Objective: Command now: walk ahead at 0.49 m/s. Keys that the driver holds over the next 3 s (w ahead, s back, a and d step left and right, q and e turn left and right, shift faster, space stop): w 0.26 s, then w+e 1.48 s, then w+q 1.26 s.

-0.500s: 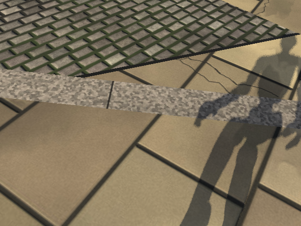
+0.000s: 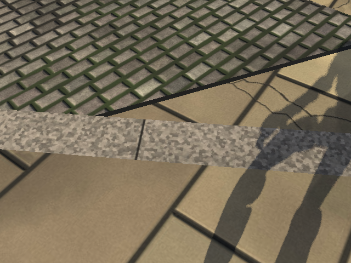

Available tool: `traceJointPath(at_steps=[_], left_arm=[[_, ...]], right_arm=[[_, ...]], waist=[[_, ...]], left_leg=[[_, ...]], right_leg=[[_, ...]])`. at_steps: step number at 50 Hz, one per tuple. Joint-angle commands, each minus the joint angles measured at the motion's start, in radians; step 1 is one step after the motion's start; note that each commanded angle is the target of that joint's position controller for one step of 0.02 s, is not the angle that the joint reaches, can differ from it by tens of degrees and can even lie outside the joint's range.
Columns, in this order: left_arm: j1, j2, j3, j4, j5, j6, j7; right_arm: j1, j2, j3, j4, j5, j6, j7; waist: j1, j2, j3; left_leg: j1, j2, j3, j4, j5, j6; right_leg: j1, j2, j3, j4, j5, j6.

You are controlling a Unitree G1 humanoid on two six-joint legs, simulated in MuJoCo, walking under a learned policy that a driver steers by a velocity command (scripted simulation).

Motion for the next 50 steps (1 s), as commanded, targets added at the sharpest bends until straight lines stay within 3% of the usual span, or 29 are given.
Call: traceJointPath(at_steps=[1,3,6,10,13,14,15,16,17,18,19,20,21,23,25,27,33,38,41,42,43,44,45,46,47,48,49,50], left_arm=[[-0.040,0.117,0.023,-0.045,-0.002,-0.029,0.006],[-0.009,0.131,0.024,-0.034,-0.007,-0.023,0.016],[0.044,0.157,0.026,-0.023,-0.016,-0.013,0.025],[0.123,0.182,0.032,0.011,-0.029,0.008,0.030],[0.120,0.198,0.038,0.021,-0.028,0.028,0.036],[0.106,0.203,0.039,0.019,-0.027,0.033,0.037],[0.092,0.187,0.031,0.016,-0.022,0.039,0.037],[0.094,0.137,0.009,-0.010,-0.003,0.037,0.037],[0.241,-0.002,-0.031,-0.019,-0.010,0.017,0.028],[0.193,0.103,-0.008,0.002,-0.036,0.000,0.024],[0.096,0.167,0.012,-0.031,-0.060,-0.007,0.025],[0.039,0.159,0.012,-0.046,-0.054,-0.007,0.031],[0.013,0.147,0.017,-0.049,-0.037,0.000,0.034],[0.060,0.114,0.022,-0.036,-0.039,0.031,0.033],[0.064,0.080,0.022,-0.039,-0.039,0.055,0.034],[0.024,0.072,0.024,-0.058,-0.032,0.067,0.037],[-0.151,0.043,0.015,-0.119,-0.018,0.055,0.006],[-0.266,0.048,0.013,-0.190,-0.022,0.056,-0.020],[-0.190,0.091,0.037,-0.200,-0.025,0.061,-0.025],[-0.074,0.127,0.059,-0.176,-0.029,0.063,-0.022],[0.096,0.192,0.096,-0.130,-0.031,0.066,-0.009],[0.198,0.296,0.123,-0.107,-0.031,0.074,0.014],[0.144,0.348,0.121,-0.145,-0.027,0.057,0.007],[0.157,0.254,0.094,-0.151,-0.022,0.045,-0.002],[0.123,0.207,0.081,-0.146,-0.021,0.033,-0.002],[0.049,0.173,0.070,-0.159,-0.025,0.027,-0.002],[-0.011,0.136,0.059,-0.173,-0.022,0.025,0.002],[-0.035,0.124,0.053,-0.189,-0.012,0.025,0.007]], right_arm=[[0.057,-0.050,-0.016,-0.048,-0.016,0.008,-0.008],[-0.026,-0.046,-0.013,-0.075,-0.022,-0.001,-0.004],[-0.161,-0.016,0.003,-0.105,-0.014,-0.016,0.012],[-0.270,-0.035,0.003,-0.151,-0.001,-0.026,0.039],[-0.253,-0.072,-0.009,-0.165,-0.003,-0.031,0.054],[-0.191,-0.094,-0.021,-0.153,-0.006,-0.033,0.052],[-0.042,-0.134,-0.045,-0.112,-0.009,-0.034,0.045],[0.147,-0.210,-0.068,-0.079,-0.023,-0.032,0.032],[0.209,-0.294,-0.087,-0.059,-0.033,-0.028,0.033],[0.226,-0.180,-0.060,-0.066,-0.028,-0.028,0.031],[0.152,-0.142,-0.046,-0.074,-0.027,-0.029,0.026],[0.076,-0.120,-0.037,-0.083,-0.027,-0.030,0.024],[0.022,-0.091,-0.030,-0.080,-0.028,-0.033,0.027],[-0.025,-0.062,-0.026,-0.072,-0.035,-0.046,0.030],[-0.038,-0.074,-0.032,-0.056,-0.033,-0.057,0.028],[-0.031,-0.090,-0.040,-0.039,-0.038,-0.059,0.020],[0.005,-0.130,-0.054,-0.003,-0.030,-0.039,-0.004],[0.060,-0.160,-0.070,0.034,-0.007,-0.007,-0.006],[0.023,-0.200,-0.080,0.027,0.006,0.013,-0.012],[0.002,-0.209,-0.082,0.022,0.010,0.022,-0.013],[-0.005,-0.197,-0.074,0.017,0.011,0.024,-0.015],[0.021,-0.109,-0.045,-0.010,-0.031,0.013,-0.013],[0.077,-0.030,-0.016,-0.064,-0.027,-0.025,-0.002],[-0.053,-0.124,-0.032,-0.079,0.015,-0.061,0.012],[-0.104,-0.133,-0.033,-0.099,0.033,-0.076,0.016],[-0.102,-0.124,-0.032,-0.085,0.012,-0.079,0.006],[-0.094,-0.138,-0.042,-0.076,-0.016,-0.073,-0.001],[-0.076,-0.140,-0.047,-0.074,-0.023,-0.059,0.001]], waist=[[-0.049,-0.103,0.012],[-0.027,-0.095,0.021],[0.027,-0.080,0.032],[0.066,-0.085,0.052],[0.029,-0.105,0.026],[-0.012,-0.114,-0.012],[-0.091,-0.100,-0.102],[-0.160,-0.020,-0.259],[-0.095,0.252,-0.408],[-0.140,0.179,-0.430],[-0.135,0.125,-0.269],[-0.105,0.048,-0.188],[-0.075,0.023,-0.116],[-0.023,0.054,-0.077],[-0.002,0.038,-0.037],[-0.002,0.021,-0.007],[-0.056,0.002,0.045],[-0.086,0.003,0.083],[-0.015,0.052,0.007],[0.055,0.052,-0.056],[0.140,0.022,-0.146],[0.136,-0.182,-0.215],[0.037,-0.320,-0.366],[0.112,-0.161,-0.340],[0.095,-0.136,-0.213],[0.042,-0.042,-0.130],[0.005,-0.046,-0.098],[-0.020,-0.066,-0.086]], left_leg=[[-0.061,0.054,-0.010,-0.079,0.107,-0.026],[-0.090,0.051,0.006,-0.227,0.232,-0.034],[-0.032,0.006,0.050,-0.480,0.387,-0.027],[-0.072,-0.018,0.039,-0.617,0.366,-0.006],[-0.021,-0.046,0.045,-0.662,0.242,0.033],[0.088,-0.075,0.066,-0.681,0.213,0.050],[0.297,-0.103,0.088,-0.701,0.223,0.078],[0.618,0.050,-0.065,-0.658,0.253,0.139],[0.985,0.304,-0.543,-0.749,0.060,0.295],[0.980,0.308,-0.658,-0.841,-0.031,0.278],[0.858,0.280,-0.489,-0.854,0.014,0.224],[0.718,0.244,-0.361,-0.874,0.109,0.198],[0.597,0.205,-0.265,-0.912,0.174,0.183],[0.474,0.164,-0.147,-0.987,0.200,0.168],[0.425,0.159,-0.058,-1.032,0.258,0.174],[0.430,0.158,0.012,-1.052,0.305,0.173],[0.494,0.139,0.188,-1.065,0.321,0.138],[0.656,0.190,0.238,-0.992,0.407,0.120],[0.692,0.190,0.277,-0.805,0.852,0.087],[0.667,0.168,0.298,-0.643,0.967,0.068],[0.550,0.121,0.318,-0.408,0.895,0.029],[0.246,0.048,0.308,-0.068,0.267,-0.022],[-0.107,-0.163,0.093,0.226,-0.332,-0.066],[-0.221,-0.113,-0.049,0.263,-0.276,-0.039],[-0.262,-0.072,-0.035,0.211,-0.185,-0.012],[-0.206,-0.023,-0.035,0.121,-0.105,-0.008],[-0.131,0.006,-0.036,0.037,-0.059,-0.015],[-0.069,0.020,-0.039,0.003,-0.029,-0.023]], right_leg=[[-0.035,-0.264,0.195,-0.235,0.228,-0.190],[-0.008,-0.241,0.150,-0.233,0.272,-0.171],[0.020,-0.218,0.107,-0.230,0.237,-0.136],[0.186,-0.293,0.149,-0.182,0.196,-0.129],[0.287,-0.333,0.166,-0.095,0.322,-0.099],[0.283,-0.316,0.161,-0.010,0.462,-0.085],[0.237,-0.263,0.131,0.168,0.564,-0.061],[0.043,-0.201,0.092,0.466,0.368,-0.024],[-0.371,-0.018,0.076,0.841,-0.267,0.041],[-0.476,-0.038,0.226,0.969,-0.405,0.033],[-0.539,-0.085,0.219,0.998,-0.333,0.025],[-0.517,-0.137,0.193,0.961,-0.245,0.029],[-0.485,-0.166,0.189,0.900,-0.190,0.035],[-0.385,-0.199,0.192,0.846,-0.125,0.045],[-0.389,-0.203,0.191,0.814,-0.089,0.055],[-0.446,-0.205,0.202,0.754,-0.016,0.065],[-0.462,-0.188,0.119,0.435,0.225,0.065],[-0.501,-0.169,0.051,0.318,0.113,0.020],[-0.332,-0.083,-0.033,0.309,-0.037,-0.037],[-0.180,-0.034,-0.059,0.281,-0.046,-0.066],[0.083,0.006,-0.042,0.214,0.012,-0.105],[0.361,-0.197,0.282,0.200,0.065,-0.174],[0.611,-0.397,0.889,0.004,-0.186,-0.381],[0.595,-0.400,0.876,-0.089,-0.214,-0.327],[0.486,-0.370,0.726,-0.082,-0.150,-0.286],[0.326,-0.322,0.600,-0.075,-0.034,-0.247],[0.207,-0.283,0.512,-0.082,0.065,-0.226],[0.133,-0.258,0.471,-0.103,0.123,-0.220]])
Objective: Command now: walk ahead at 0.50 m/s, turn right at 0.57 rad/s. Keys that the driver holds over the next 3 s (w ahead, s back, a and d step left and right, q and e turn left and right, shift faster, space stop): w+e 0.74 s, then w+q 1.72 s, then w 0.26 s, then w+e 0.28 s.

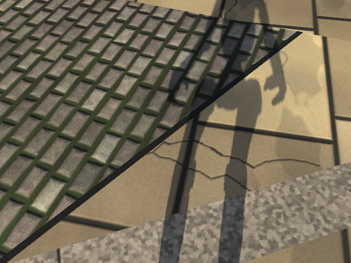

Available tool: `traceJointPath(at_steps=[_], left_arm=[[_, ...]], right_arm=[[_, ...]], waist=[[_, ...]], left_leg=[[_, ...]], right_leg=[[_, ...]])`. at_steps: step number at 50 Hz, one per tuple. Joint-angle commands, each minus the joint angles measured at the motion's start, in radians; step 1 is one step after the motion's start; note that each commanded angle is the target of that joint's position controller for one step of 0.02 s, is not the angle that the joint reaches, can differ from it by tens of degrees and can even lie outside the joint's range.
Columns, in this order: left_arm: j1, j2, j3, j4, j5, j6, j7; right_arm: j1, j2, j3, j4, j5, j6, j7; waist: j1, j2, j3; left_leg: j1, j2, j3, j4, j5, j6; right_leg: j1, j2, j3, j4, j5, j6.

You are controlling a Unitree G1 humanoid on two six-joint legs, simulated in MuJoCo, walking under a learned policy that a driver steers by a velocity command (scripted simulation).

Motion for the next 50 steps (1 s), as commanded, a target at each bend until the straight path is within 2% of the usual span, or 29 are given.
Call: traceJointPath(at_steps=[1,4,8,12,15,16,17,18,19,20,21,22,23,24,25,27,30,34,38,40,42,43,44,45,46,47,48,49,50], left_arm=[[-0.003,0.103,0.022,-0.084,0.008,-0.024,0.014],[0.046,0.143,0.032,-0.075,0.003,-0.028,0.035],[0.105,0.148,0.034,-0.062,-0.005,-0.015,0.053],[0.163,0.151,0.034,-0.044,-0.011,-0.004,0.057],[0.163,0.151,0.036,-0.044,-0.010,0.006,0.065],[0.150,0.151,0.038,-0.048,-0.007,0.009,0.066],[0.127,0.136,0.033,-0.058,-0.006,0.010,0.064],[0.110,0.092,0.015,-0.076,0.003,0.007,0.058],[0.202,0.027,-0.004,-0.099,0.001,0.002,0.059],[0.271,0.048,-0.012,-0.110,-0.020,-0.006,0.058],[0.216,0.144,0.010,-0.092,-0.028,-0.003,0.057],[0.122,0.166,0.016,-0.107,-0.018,0.003,0.056],[0.075,0.151,0.017,-0.122,-0.006,0.006,0.054],[0.061,0.137,0.021,-0.128,-0.001,0.010,0.050],[0.077,0.115,0.019,-0.128,-0.008,0.016,0.045],[0.076,0.076,0.012,-0.137,-0.011,0.028,0.041],[0.024,0.063,0.006,-0.161,-0.002,0.032,0.040],[-0.075,0.048,-0.003,-0.177,-0.004,0.018,0.017],[-0.199,0.027,-0.016,-0.222,-0.005,0.012,-0.005],[-0.221,0.031,-0.015,-0.241,-0.003,0.008,-0.009],[-0.155,0.076,0.005,-0.233,0.007,0.004,-0.007],[-0.013,0.113,0.027,-0.190,0.011,0.002,-0.003],[0.153,0.175,0.055,-0.139,0.016,0.003,0.011],[0.271,0.296,0.077,-0.122,0.037,0.003,0.029],[0.276,0.256,0.059,-0.136,0.033,-0.003,0.030],[0.221,0.194,0.037,-0.126,0.030,-0.009,0.024],[0.163,0.157,0.026,-0.116,0.021,-0.014,0.023],[0.098,0.118,0.015,-0.109,0.018,-0.020,0.019],[0.051,0.085,0.006,-0.109,0.020,-0.029,0.017]], right_arm=[[0.008,-0.122,-0.035,-0.082,-0.022,-0.010,-0.004],[-0.047,-0.084,-0.025,-0.109,-0.032,0.012,-0.006],[-0.196,-0.047,-0.007,-0.153,-0.026,0.007,0.005],[-0.286,-0.065,-0.008,-0.188,-0.008,-0.009,0.027],[-0.262,-0.101,-0.021,-0.192,-0.005,-0.023,0.037],[-0.219,-0.112,-0.028,-0.184,-0.005,-0.028,0.036],[-0.128,-0.130,-0.040,-0.161,-0.009,-0.033,0.031],[0.002,-0.169,-0.054,-0.144,-0.026,-0.038,0.024],[0.150,-0.250,-0.075,-0.129,-0.046,-0.033,0.016],[0.186,-0.228,-0.071,-0.102,-0.026,-0.021,0.026],[0.131,-0.136,-0.048,-0.122,-0.013,-0.013,0.023],[0.084,-0.099,-0.036,-0.131,-0.015,-0.001,0.018],[0.039,-0.084,-0.028,-0.125,-0.022,0.006,0.017],[0.014,-0.065,-0.020,-0.119,-0.027,0.006,0.016],[0.002,-0.065,-0.019,-0.113,-0.029,0.004,0.016],[0.004,-0.076,-0.025,-0.097,-0.021,-0.006,0.018],[0.020,-0.117,-0.039,-0.070,-0.022,-0.010,0.015],[0.031,-0.144,-0.044,-0.048,-0.018,0.004,0.009],[0.108,-0.173,-0.049,-0.009,0.000,0.024,0.008],[0.140,-0.188,-0.051,0.018,0.016,0.035,0.016],[0.126,-0.218,-0.053,0.034,0.030,0.047,0.015],[0.112,-0.215,-0.046,0.044,0.036,0.053,0.014],[0.122,-0.176,-0.028,0.046,0.027,0.050,0.012],[0.184,-0.060,0.014,0.001,-0.004,0.034,0.022],[0.186,-0.080,0.014,0.020,0.010,0.012,0.025],[0.101,-0.165,-0.016,-0.004,0.046,0.007,0.029],[0.054,-0.152,-0.013,-0.020,0.045,0.008,0.028],[0.039,-0.137,-0.014,-0.016,0.025,0.015,0.023],[0.065,-0.132,-0.021,-0.004,0.016,0.032,0.020]], waist=[[-0.024,-0.042,-0.123],[-0.016,-0.036,-0.092],[0.042,-0.084,-0.066],[0.079,-0.106,-0.052],[0.054,-0.131,-0.058],[0.029,-0.149,-0.068],[-0.022,-0.150,-0.107],[-0.086,-0.111,-0.222],[-0.089,0.091,-0.394],[-0.062,0.340,-0.449],[-0.080,0.194,-0.302],[-0.086,0.099,-0.192],[-0.064,0.053,-0.110],[-0.040,0.065,-0.072],[-0.021,0.090,-0.058],[-0.013,0.095,-0.049],[-0.017,0.059,-0.045],[-0.051,0.046,-0.029],[-0.099,0.034,0.011],[-0.084,0.038,0.029],[-0.013,0.073,-0.019],[0.076,0.069,-0.100],[0.149,0.053,-0.207],[0.134,-0.172,-0.374],[0.137,-0.204,-0.517],[0.140,-0.134,-0.364],[0.103,-0.128,-0.237],[0.064,-0.100,-0.166],[0.026,-0.127,-0.128]], left_leg=[[-0.213,0.064,-0.057,-0.079,0.091,-0.009],[-0.227,0.043,-0.027,-0.227,0.187,-0.053],[-0.186,-0.018,-0.016,-0.538,0.425,-0.065],[-0.131,-0.060,-0.027,-0.690,0.472,-0.050],[-0.088,-0.068,-0.049,-0.745,0.372,-0.017],[-0.035,-0.072,-0.041,-0.757,0.330,0.000],[0.094,-0.080,-0.020,-0.799,0.340,0.026],[0.329,0.011,-0.089,-0.772,0.342,0.081],[0.712,0.239,-0.413,-0.775,0.245,0.203],[0.822,0.370,-0.773,-0.884,0.016,0.288],[0.707,0.340,-0.689,-0.917,-0.118,0.248],[0.570,0.296,-0.524,-0.927,-0.067,0.205],[0.433,0.251,-0.408,-0.956,0.047,0.190],[0.351,0.214,-0.323,-0.982,0.126,0.177],[0.294,0.191,-0.256,-1.009,0.169,0.169],[0.258,0.183,-0.166,-1.051,0.248,0.186],[0.292,0.201,-0.074,-1.075,0.363,0.205],[0.334,0.169,0.075,-1.071,0.438,0.169],[0.396,0.195,0.127,-1.060,0.443,0.156],[0.441,0.225,0.112,-1.036,0.526,0.163],[0.474,0.227,0.117,-0.910,0.835,0.152],[0.436,0.193,0.149,-0.748,0.951,0.129],[0.270,0.145,0.163,-0.531,0.849,0.092],[-0.140,0.003,0.160,-0.111,0.255,0.018],[-0.239,-0.084,-0.049,0.081,-0.220,0.010],[-0.324,-0.034,-0.094,0.129,-0.171,0.016],[-0.341,0.015,-0.063,0.078,-0.091,0.021],[-0.314,0.050,-0.051,0.017,-0.017,0.015],[-0.253,0.077,-0.058,-0.020,0.049,0.009]], right_leg=[[0.241,-0.261,0.390,-0.298,0.204,-0.196],[0.175,-0.230,0.308,-0.313,0.329,-0.191],[0.147,-0.168,0.257,-0.291,0.243,-0.130],[0.188,-0.197,0.331,-0.239,0.151,-0.111],[0.268,-0.233,0.421,-0.155,0.152,-0.092],[0.275,-0.233,0.437,-0.121,0.190,-0.082],[0.260,-0.197,0.425,-0.044,0.263,-0.060],[0.180,-0.142,0.375,0.154,0.249,-0.026],[-0.108,-0.015,0.249,0.502,-0.025,0.045],[-0.346,-0.002,0.210,0.719,-0.412,0.071],[-0.426,-0.069,0.228,0.809,-0.342,0.080],[-0.426,-0.107,0.183,0.814,-0.258,0.085],[-0.397,-0.137,0.165,0.770,-0.199,0.088],[-0.363,-0.168,0.164,0.720,-0.161,0.086],[-0.320,-0.185,0.152,0.694,-0.142,0.086],[-0.313,-0.198,0.130,0.652,-0.114,0.093],[-0.367,-0.211,0.131,0.544,-0.012,0.110],[-0.336,-0.200,0.078,0.318,0.186,0.105],[-0.296,-0.176,0.022,0.160,0.179,0.078],[-0.268,-0.148,0.008,0.105,0.075,0.048],[-0.129,-0.097,-0.036,0.043,-0.017,0.009],[0.080,-0.064,-0.066,-0.028,0.053,-0.019],[0.378,-0.099,-0.017,-0.002,0.122,-0.047],[0.784,-0.410,0.431,-0.009,0.063,-0.188],[0.793,-0.532,0.738,-0.159,0.063,-0.253],[0.677,-0.491,0.569,-0.176,0.073,-0.196],[0.537,-0.445,0.410,-0.191,0.107,-0.154],[0.415,-0.397,0.313,-0.226,0.120,-0.124],[0.319,-0.362,0.235,-0.270,0.130,-0.103]])
Over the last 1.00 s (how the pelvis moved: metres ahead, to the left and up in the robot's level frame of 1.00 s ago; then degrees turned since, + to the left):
0.55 -0.05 -0.01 -23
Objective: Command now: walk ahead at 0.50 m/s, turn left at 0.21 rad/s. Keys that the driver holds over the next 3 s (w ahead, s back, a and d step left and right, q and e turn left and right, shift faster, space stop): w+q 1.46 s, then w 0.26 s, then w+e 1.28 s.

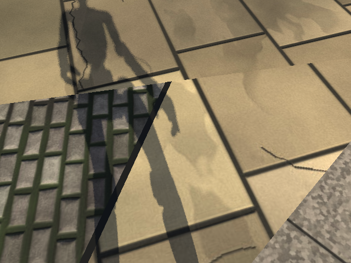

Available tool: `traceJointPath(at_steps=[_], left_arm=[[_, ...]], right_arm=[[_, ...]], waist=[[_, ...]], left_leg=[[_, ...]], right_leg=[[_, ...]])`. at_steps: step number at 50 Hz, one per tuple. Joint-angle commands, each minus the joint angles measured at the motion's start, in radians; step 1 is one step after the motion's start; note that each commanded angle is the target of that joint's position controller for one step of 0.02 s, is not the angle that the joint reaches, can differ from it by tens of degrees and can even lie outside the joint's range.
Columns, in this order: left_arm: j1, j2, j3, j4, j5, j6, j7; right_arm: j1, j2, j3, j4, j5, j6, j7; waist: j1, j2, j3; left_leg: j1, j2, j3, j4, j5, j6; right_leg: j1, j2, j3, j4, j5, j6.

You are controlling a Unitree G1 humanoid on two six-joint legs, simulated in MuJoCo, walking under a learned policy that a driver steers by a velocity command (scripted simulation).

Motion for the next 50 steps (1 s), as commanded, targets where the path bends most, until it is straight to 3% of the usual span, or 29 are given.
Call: traceJointPath(at_steps=[1,4,7,11,15,18,19,20,21,22,23,24,25,26,27,28,31,34,36,38,41,43,44,45,46,47,48,49,50], left_arm=[[0.079,0.102,0.039,-0.004,0.003,-0.030,0.003],[0.061,0.107,0.046,0.029,0.014,-0.057,0.011],[0.088,0.114,0.050,0.063,0.019,-0.059,0.027],[0.115,0.151,0.060,0.090,0.010,-0.050,0.040],[0.166,0.177,0.072,0.127,-0.012,-0.024,0.045],[0.144,0.217,0.082,0.129,-0.022,0.000,0.053],[0.131,0.231,0.085,0.126,-0.026,0.009,0.056],[0.110,0.236,0.083,0.122,-0.032,0.016,0.058],[0.120,0.215,0.072,0.114,-0.023,0.010,0.061],[0.221,0.052,0.024,0.062,0.020,-0.014,0.047],[0.149,0.099,0.019,0.048,-0.013,-0.058,0.033],[0.035,0.158,0.035,0.018,-0.054,-0.082,0.023],[0.010,0.148,0.028,0.010,-0.048,-0.094,0.026],[0.009,0.151,0.033,0.022,-0.019,-0.096,0.034],[0.029,0.164,0.042,0.029,-0.004,-0.086,0.036],[0.042,0.164,0.046,0.030,0.002,-0.072,0.034],[0.018,0.120,0.034,0.015,0.013,-0.044,0.036],[-0.098,0.085,0.017,-0.015,0.013,-0.042,0.032],[-0.166,0.079,0.012,-0.029,0.003,-0.047,0.023],[-0.211,0.095,0.015,-0.045,-0.008,-0.054,0.014],[-0.211,0.135,0.030,-0.051,-0.012,-0.069,0.002],[-0.128,0.154,0.044,-0.032,-0.014,-0.080,0.002],[-0.033,0.180,0.059,-0.010,-0.005,-0.085,0.008],[0.114,0.233,0.074,0.003,0.013,-0.088,0.016],[0.208,0.309,0.093,0.039,0.023,-0.073,0.014],[0.197,0.223,0.075,0.031,-0.003,-0.068,0.008],[0.156,0.162,0.057,0.020,-0.006,-0.061,0.013],[0.108,0.144,0.048,0.016,0.001,-0.053,0.016],[0.078,0.123,0.041,0.024,0.005,-0.048,0.018]], right_arm=[[-0.007,-0.091,-0.029,-0.072,-0.006,0.006,-0.005],[-0.010,-0.047,-0.025,-0.071,-0.004,0.036,-0.011],[-0.077,-0.035,-0.024,-0.095,-0.011,0.036,-0.010],[-0.199,-0.003,-0.007,-0.137,-0.020,0.029,0.017],[-0.293,-0.006,-0.002,-0.195,-0.020,0.029,0.042],[-0.257,-0.041,-0.019,-0.219,-0.018,0.033,0.054],[-0.182,-0.069,-0.034,-0.209,-0.015,0.036,0.052],[-0.043,-0.113,-0.061,-0.179,-0.012,0.037,0.045],[0.113,-0.189,-0.097,-0.142,-0.011,0.045,0.026],[0.108,-0.308,-0.119,-0.140,-0.005,0.043,0.013],[0.132,-0.253,-0.096,-0.179,-0.016,0.026,0.020],[0.105,-0.187,-0.079,-0.174,-0.025,0.013,0.022],[0.050,-0.155,-0.070,-0.180,-0.019,0.005,0.021],[-0.025,-0.116,-0.058,-0.194,-0.017,0.004,0.019],[-0.070,-0.088,-0.048,-0.214,-0.030,0.003,0.013],[-0.087,-0.085,-0.045,-0.227,-0.036,0.003,0.010],[-0.067,-0.122,-0.055,-0.226,-0.028,0.000,-0.008],[-0.030,-0.141,-0.061,-0.216,-0.019,0.008,-0.024],[0.001,-0.143,-0.062,-0.209,-0.017,0.016,-0.029],[0.037,-0.145,-0.063,-0.197,-0.013,0.022,-0.030],[0.054,-0.134,-0.062,-0.193,-0.012,0.031,-0.034],[0.027,-0.126,-0.061,-0.203,-0.015,0.037,-0.036],[0.017,-0.096,-0.051,-0.213,-0.019,0.035,-0.034],[0.016,-0.038,-0.029,-0.233,-0.031,0.031,-0.030],[0.159,0.018,-0.010,-0.262,-0.004,0.023,-0.030],[0.159,-0.084,-0.024,-0.238,0.006,0.023,-0.033],[0.054,-0.142,-0.041,-0.247,-0.001,0.028,-0.032],[-0.003,-0.136,-0.042,-0.260,-0.012,0.033,-0.033],[-0.040,-0.123,-0.045,-0.274,-0.022,0.032,-0.029]], waist=[[0.031,-0.146,-0.104],[0.005,-0.105,-0.053],[0.020,-0.089,-0.015],[0.064,-0.066,0.029],[0.094,-0.059,0.065],[0.047,-0.097,0.006],[0.001,-0.112,-0.046],[-0.082,-0.100,-0.120],[-0.153,-0.035,-0.207],[-0.031,0.262,-0.268],[-0.081,0.160,-0.438],[-0.109,0.091,-0.310],[-0.070,0.026,-0.214],[-0.024,-0.019,-0.146],[0.014,-0.003,-0.126],[0.034,0.007,-0.116],[0.042,-0.002,-0.082],[0.000,0.030,-0.055],[-0.033,0.054,-0.052],[-0.052,0.066,-0.050],[-0.039,0.085,-0.054],[0.014,0.114,-0.071],[0.063,0.107,-0.128],[0.126,0.013,-0.261],[0.067,-0.327,-0.386],[0.087,-0.268,-0.331],[0.114,-0.167,-0.205],[0.100,-0.102,-0.134],[0.085,-0.092,-0.078]], left_leg=[[-0.242,0.082,-0.057,0.030,0.139,-0.005],[-0.258,0.080,-0.069,-0.013,0.229,-0.025],[-0.333,0.068,-0.085,-0.153,0.364,-0.033],[-0.319,0.050,-0.011,-0.384,0.498,-0.013],[-0.365,0.037,0.041,-0.493,0.419,0.031],[-0.248,-0.037,0.123,-0.512,0.276,0.085],[-0.144,-0.080,0.153,-0.508,0.228,0.109],[0.053,-0.129,0.167,-0.562,0.258,0.143],[0.345,-0.107,0.059,-0.604,0.301,0.186],[0.683,0.162,-0.489,-0.674,0.196,0.370],[0.785,0.261,-0.836,-0.855,0.042,0.447],[0.719,0.243,-0.709,-0.889,0.087,0.383],[0.579,0.202,-0.582,-0.881,0.161,0.346],[0.427,0.162,-0.475,-0.881,0.274,0.316],[0.321,0.134,-0.407,-0.898,0.373,0.306],[0.261,0.116,-0.380,-0.918,0.421,0.305],[0.150,0.080,-0.279,-0.943,0.546,0.301],[0.100,0.015,-0.206,-0.933,0.486,0.247],[0.090,0.001,-0.208,-0.919,0.410,0.220],[0.119,0.021,-0.255,-0.894,0.355,0.211],[0.211,0.058,-0.352,-0.808,0.314,0.194],[0.224,0.053,-0.386,-0.733,0.351,0.171],[0.195,0.007,-0.358,-0.629,0.401,0.141],[0.083,-0.053,-0.279,-0.364,0.299,0.102],[-0.270,-0.189,-0.148,-0.040,-0.146,0.033],[-0.408,-0.109,-0.165,0.108,-0.155,0.019],[-0.443,-0.075,-0.150,0.152,-0.059,0.012],[-0.417,-0.041,-0.117,0.141,0.015,0.006],[-0.398,-0.015,-0.115,0.098,0.064,0.003]], right_leg=[[0.268,-0.251,0.243,-0.329,0.127,-0.159],[0.207,-0.247,0.128,-0.401,0.204,-0.161],[0.249,-0.234,0.032,-0.415,0.246,-0.144],[0.294,-0.241,-0.064,-0.432,0.251,-0.123],[0.435,-0.286,-0.105,-0.377,0.324,-0.108],[0.496,-0.291,-0.142,-0.222,0.725,-0.076],[0.494,-0.282,-0.154,-0.103,0.879,-0.062],[0.438,-0.249,-0.177,0.091,0.917,-0.034],[0.242,-0.205,-0.178,0.367,0.699,0.013],[-0.228,-0.005,-0.120,0.750,-0.264,0.090],[-0.362,0.062,0.144,0.889,-0.413,0.078],[-0.455,0.006,0.178,0.884,-0.326,0.048],[-0.444,-0.040,0.173,0.801,-0.239,0.028],[-0.381,-0.076,0.169,0.707,-0.187,0.030],[-0.299,-0.099,0.176,0.652,-0.150,0.035],[-0.253,-0.104,0.173,0.615,-0.134,0.044],[-0.229,-0.091,0.134,0.459,-0.060,0.090],[-0.190,-0.048,0.118,0.210,0.157,0.113],[-0.138,-0.011,0.110,0.079,0.263,0.116],[-0.116,0.006,0.122,0.017,0.284,0.112],[-0.098,0.013,0.153,-0.051,0.201,0.082],[0.006,0.017,0.138,-0.091,0.145,0.046],[0.159,-0.002,0.140,-0.110,0.147,0.014],[0.408,-0.163,0.290,-0.092,0.088,-0.051],[0.728,-0.386,0.752,-0.179,-0.133,-0.217],[0.707,-0.411,0.868,-0.233,-0.364,-0.214],[0.593,-0.367,0.713,-0.247,-0.348,-0.169],[0.475,-0.326,0.579,-0.257,-0.218,-0.142],[0.382,-0.287,0.483,-0.278,-0.103,-0.135]])
Over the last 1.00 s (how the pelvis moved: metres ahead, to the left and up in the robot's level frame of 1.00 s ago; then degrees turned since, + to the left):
0.51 -0.12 0.00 -27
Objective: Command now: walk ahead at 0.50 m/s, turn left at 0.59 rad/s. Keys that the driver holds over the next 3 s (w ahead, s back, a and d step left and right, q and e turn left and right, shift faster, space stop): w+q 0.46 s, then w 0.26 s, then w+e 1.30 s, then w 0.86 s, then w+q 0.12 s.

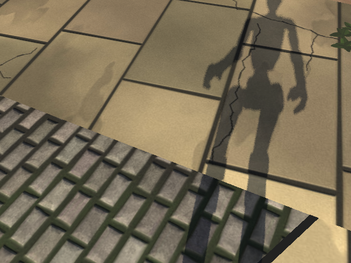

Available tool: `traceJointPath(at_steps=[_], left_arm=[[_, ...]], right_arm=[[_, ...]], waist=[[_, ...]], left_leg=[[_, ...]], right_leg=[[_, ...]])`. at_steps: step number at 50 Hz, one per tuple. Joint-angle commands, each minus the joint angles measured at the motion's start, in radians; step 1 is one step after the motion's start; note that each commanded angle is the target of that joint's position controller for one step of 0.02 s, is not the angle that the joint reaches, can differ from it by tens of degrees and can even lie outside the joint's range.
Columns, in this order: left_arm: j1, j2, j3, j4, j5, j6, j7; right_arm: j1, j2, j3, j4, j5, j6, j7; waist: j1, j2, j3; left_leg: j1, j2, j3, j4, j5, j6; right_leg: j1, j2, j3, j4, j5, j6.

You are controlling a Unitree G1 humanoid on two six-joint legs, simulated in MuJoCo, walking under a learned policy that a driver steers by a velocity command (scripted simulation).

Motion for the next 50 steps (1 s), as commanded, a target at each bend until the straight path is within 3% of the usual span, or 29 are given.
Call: traceJointPath(at_steps=[1,3,6,12,16,18,19,20,21,22,23,24,25,26,28,30,33,36,39,44,45,46,47,48,49,50], left_arm=[[0.092,0.099,0.027,-0.019,0.008,0.005,0.011],[0.090,0.095,0.028,-0.003,0.001,-0.002,0.012],[0.104,0.138,0.042,0.026,-0.002,-0.008,0.014],[0.126,0.183,0.051,0.063,-0.008,0.012,0.022],[0.166,0.220,0.061,0.090,-0.029,0.033,0.022],[0.158,0.252,0.071,0.090,-0.040,0.044,0.026],[0.152,0.266,0.075,0.088,-0.046,0.051,0.030],[0.138,0.255,0.070,0.084,-0.050,0.056,0.033],[0.156,0.203,0.048,0.068,-0.022,0.052,0.036],[0.238,0.061,0.002,0.004,0.016,0.027,0.022],[0.135,0.154,0.014,-0.008,-0.020,-0.007,0.008],[0.066,0.191,0.024,-0.028,-0.055,-0.022,0.001],[0.062,0.174,0.017,-0.022,-0.043,-0.028,0.004],[0.063,0.173,0.020,-0.008,-0.018,-0.027,0.010],[0.103,0.168,0.024,0.008,-0.010,-0.004,0.008],[0.106,0.137,0.016,0.015,-0.002,0.016,0.009],[0.007,0.103,0.003,-0.013,0.002,0.024,0.011],[-0.090,0.083,-0.006,-0.032,-0.006,0.017,0.000],[-0.149,0.086,-0.008,-0.046,-0.022,0.013,-0.017],[-0.160,0.098,-0.007,-0.078,-0.025,0.012,-0.050],[-0.116,0.113,0.001,-0.071,-0.023,0.015,-0.052],[-0.024,0.138,0.016,-0.049,-0.019,0.017,-0.049],[0.115,0.181,0.040,-0.014,-0.015,0.020,-0.043],[0.261,0.272,0.064,0.001,-0.014,0.024,-0.035],[0.294,0.294,0.066,0.012,-0.029,0.023,-0.041],[0.302,0.207,0.047,0.006,-0.038,0.029,-0.035]], right_arm=[[-0.072,-0.111,-0.034,-0.118,-0.005,-0.014,0.007],[-0.061,-0.073,-0.028,-0.123,0.005,-0.003,0.014],[-0.113,-0.046,-0.018,-0.150,-0.003,0.007,0.016],[-0.259,-0.019,-0.002,-0.178,-0.003,-0.008,0.047],[-0.335,-0.030,-0.005,-0.217,0.000,-0.006,0.068],[-0.291,-0.065,-0.024,-0.219,-0.007,0.001,0.071],[-0.209,-0.096,-0.042,-0.203,-0.009,0.006,0.068],[-0.046,-0.143,-0.072,-0.160,-0.006,0.011,0.059],[0.119,-0.220,-0.103,-0.120,0.000,0.022,0.037],[0.059,-0.326,-0.106,-0.137,0.003,0.009,0.034],[0.094,-0.239,-0.082,-0.160,-0.001,-0.008,0.043],[0.062,-0.177,-0.062,-0.139,-0.009,-0.022,0.047],[0.005,-0.147,-0.051,-0.137,-0.007,-0.029,0.047],[-0.061,-0.117,-0.040,-0.143,-0.013,-0.030,0.045],[-0.112,-0.090,-0.027,-0.152,-0.032,-0.037,0.038],[-0.096,-0.103,-0.028,-0.127,-0.027,-0.048,0.030],[-0.058,-0.121,-0.030,-0.091,-0.023,-0.052,0.015],[-0.015,-0.126,-0.028,-0.056,-0.017,-0.054,0.009],[0.027,-0.138,-0.028,-0.017,-0.017,-0.055,0.010],[0.055,-0.149,-0.036,0.032,-0.017,-0.033,0.005],[0.039,-0.158,-0.038,0.030,-0.019,-0.028,0.001],[0.017,-0.165,-0.038,0.024,-0.021,-0.021,-0.004],[0.003,-0.157,-0.032,0.011,-0.025,-0.016,-0.011],[0.057,-0.118,-0.014,-0.016,-0.052,-0.024,-0.019],[0.164,-0.021,0.016,-0.020,-0.056,-0.050,0.001],[0.065,-0.112,0.003,-0.024,-0.025,-0.074,0.015]], waist=[[0.061,-0.133,-0.018],[0.046,-0.154,-0.009],[0.046,-0.121,0.012],[0.096,-0.095,0.043],[0.104,-0.100,0.072],[0.060,-0.131,0.028],[0.006,-0.140,-0.023],[-0.087,-0.116,-0.104],[-0.150,-0.009,-0.194],[-0.005,0.250,-0.274],[-0.092,0.135,-0.377],[-0.091,0.085,-0.229],[-0.047,0.010,-0.146],[-0.009,-0.013,-0.095],[0.038,0.017,-0.078],[0.045,0.007,-0.063],[0.015,0.008,-0.014],[-0.027,0.021,0.015],[-0.057,0.032,0.051],[-0.044,0.039,0.056],[-0.018,0.050,0.021],[0.034,0.053,-0.046],[0.103,0.026,-0.139],[0.126,-0.120,-0.269],[0.067,-0.333,-0.373],[0.128,-0.220,-0.338]], left_leg=[[-0.363,0.134,-0.018,0.077,0.114,-0.013],[-0.335,0.152,0.009,0.031,0.130,-0.018],[-0.379,0.169,0.020,-0.073,0.191,-0.036],[-0.326,0.153,0.099,-0.380,0.449,-0.024],[-0.296,0.126,0.156,-0.495,0.381,0.019],[-0.188,0.065,0.209,-0.517,0.277,0.062],[-0.075,0.024,0.235,-0.534,0.244,0.089],[0.157,-0.018,0.241,-0.600,0.309,0.128],[0.467,0.084,0.053,-0.617,0.319,0.186],[0.734,0.335,-0.537,-0.728,0.151,0.368],[0.762,0.379,-0.701,-0.853,0.021,0.388],[0.661,0.358,-0.545,-0.867,0.092,0.335],[0.512,0.314,-0.414,-0.864,0.199,0.298],[0.382,0.278,-0.318,-0.867,0.321,0.270],[0.249,0.243,-0.234,-0.909,0.475,0.264],[0.188,0.234,-0.164,-0.938,0.570,0.273],[0.171,0.202,-0.080,-0.967,0.579,0.245],[0.172,0.174,-0.029,-0.973,0.488,0.201],[0.241,0.218,-0.026,-0.976,0.424,0.193],[0.448,0.296,0.003,-0.871,0.639,0.156],[0.459,0.289,0.026,-0.813,0.807,0.141],[0.452,0.264,0.064,-0.696,0.995,0.119],[0.372,0.216,0.117,-0.500,1.058,0.086],[0.107,0.145,0.162,-0.165,0.722,0.033],[-0.267,-0.041,0.095,0.120,-0.096,-0.029],[-0.386,0.010,-0.015,0.197,-0.101,-0.014]], right_leg=[[0.325,-0.301,0.351,-0.275,-0.054,-0.150],[0.280,-0.279,0.251,-0.316,0.019,-0.156],[0.280,-0.300,0.157,-0.354,0.138,-0.182],[0.328,-0.272,-0.051,-0.354,0.248,-0.142],[0.424,-0.309,-0.110,-0.310,0.362,-0.116],[0.464,-0.312,-0.151,-0.187,0.687,-0.097],[0.462,-0.303,-0.173,-0.057,0.832,-0.084],[0.381,-0.272,-0.203,0.149,0.839,-0.056],[0.130,-0.230,-0.202,0.458,0.507,-0.011],[-0.301,-0.018,-0.094,0.796,-0.413,0.043],[-0.401,-0.025,0.112,0.888,-0.419,0.030],[-0.464,-0.071,0.101,0.861,-0.318,0.012],[-0.420,-0.117,0.093,0.771,-0.229,0.004],[-0.354,-0.149,0.088,0.690,-0.177,0.012],[-0.247,-0.173,0.086,0.625,-0.121,0.027],[-0.229,-0.169,0.065,0.557,-0.079,0.054],[-0.266,-0.162,0.057,0.376,0.102,0.076],[-0.220,-0.124,0.042,0.168,0.289,0.070],[-0.228,-0.109,0.034,0.074,0.342,0.043],[-0.284,-0.078,0.025,0.014,0.135,-0.044],[-0.211,-0.048,0.003,0.014,0.089,-0.063],[-0.073,-0.007,-0.034,0.004,0.086,-0.087],[0.148,0.010,-0.028,0.003,0.134,-0.118],[0.473,-0.184,0.256,0.036,0.210,-0.211],[0.758,-0.361,0.766,-0.118,-0.037,-0.370],[0.767,-0.347,0.800,-0.199,-0.214,-0.329]])
Over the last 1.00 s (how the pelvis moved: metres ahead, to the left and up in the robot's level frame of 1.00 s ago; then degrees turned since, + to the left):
0.56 0.13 0.00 34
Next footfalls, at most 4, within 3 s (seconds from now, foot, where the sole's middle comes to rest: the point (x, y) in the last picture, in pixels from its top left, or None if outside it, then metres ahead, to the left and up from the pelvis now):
0.42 left None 0.35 0.18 -0.77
0.94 right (160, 206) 0.72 0.09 -0.77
1.44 left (107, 161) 0.95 0.33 -0.77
2.04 right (181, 132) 1.21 -0.01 -0.89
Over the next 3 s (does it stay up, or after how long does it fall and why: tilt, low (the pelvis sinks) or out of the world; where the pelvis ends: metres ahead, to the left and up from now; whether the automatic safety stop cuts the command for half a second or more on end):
stays up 1.62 -0.08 -0.12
